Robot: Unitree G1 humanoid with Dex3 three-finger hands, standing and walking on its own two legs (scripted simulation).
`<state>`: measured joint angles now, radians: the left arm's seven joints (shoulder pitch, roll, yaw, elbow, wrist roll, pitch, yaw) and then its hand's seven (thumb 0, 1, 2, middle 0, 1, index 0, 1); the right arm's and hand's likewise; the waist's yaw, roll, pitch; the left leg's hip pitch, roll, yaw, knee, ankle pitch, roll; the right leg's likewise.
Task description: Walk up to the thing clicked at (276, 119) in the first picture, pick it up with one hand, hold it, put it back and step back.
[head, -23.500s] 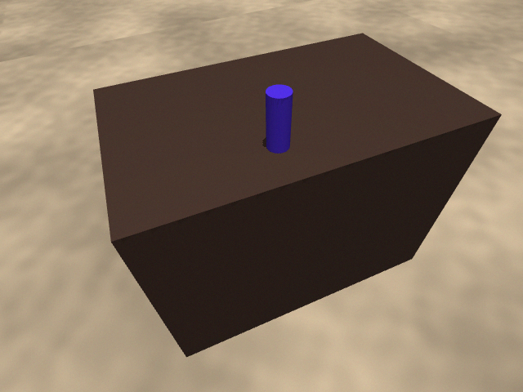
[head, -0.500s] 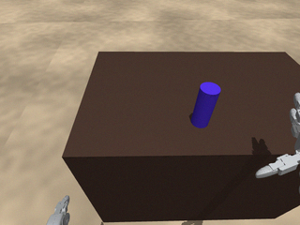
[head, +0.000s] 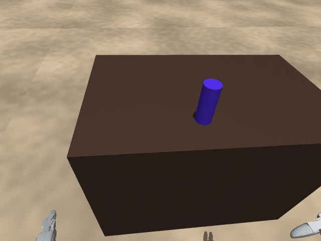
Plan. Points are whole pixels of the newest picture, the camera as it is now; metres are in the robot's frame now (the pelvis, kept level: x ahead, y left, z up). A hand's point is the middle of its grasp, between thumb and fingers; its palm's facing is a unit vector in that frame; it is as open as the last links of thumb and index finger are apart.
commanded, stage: sink last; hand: right
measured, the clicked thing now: (207, 103) +0.53 -0.16 +0.07
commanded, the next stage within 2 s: home in 0.06 s
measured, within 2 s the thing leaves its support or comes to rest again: neither
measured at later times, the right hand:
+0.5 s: hand (281, 199) +0.20 -0.25 +0.08, palm faces +0.31 +0.90 -0.30, open 17.7 cm
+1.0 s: hand (230, 229) +0.19 -0.18 -0.08, palm faces +0.10 +0.97 -0.23, open 17.4 cm
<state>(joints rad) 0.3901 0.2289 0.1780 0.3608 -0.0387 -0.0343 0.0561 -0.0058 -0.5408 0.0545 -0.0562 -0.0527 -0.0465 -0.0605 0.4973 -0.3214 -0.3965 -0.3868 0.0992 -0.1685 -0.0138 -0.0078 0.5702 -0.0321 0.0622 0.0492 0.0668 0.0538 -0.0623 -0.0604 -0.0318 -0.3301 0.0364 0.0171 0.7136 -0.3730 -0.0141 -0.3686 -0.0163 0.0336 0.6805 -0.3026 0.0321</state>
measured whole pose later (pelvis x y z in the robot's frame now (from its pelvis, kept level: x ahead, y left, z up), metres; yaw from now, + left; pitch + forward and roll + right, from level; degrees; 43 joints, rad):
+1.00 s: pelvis +0.02 +0.00 +0.00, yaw +1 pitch +3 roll +0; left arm 0.23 0.19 -0.02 0.59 0.01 -0.09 0.09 0.01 0.80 0.84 -0.19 -0.28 -0.19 -0.28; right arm 0.35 -0.17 -0.03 0.37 0.01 -0.08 -0.08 -0.01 0.53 -0.06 0.06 0.05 0.06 0.05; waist 0.01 0.00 -0.01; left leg -0.38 0.01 0.01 0.72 -0.40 -0.01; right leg -0.43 -0.04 0.03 0.73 -0.35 0.04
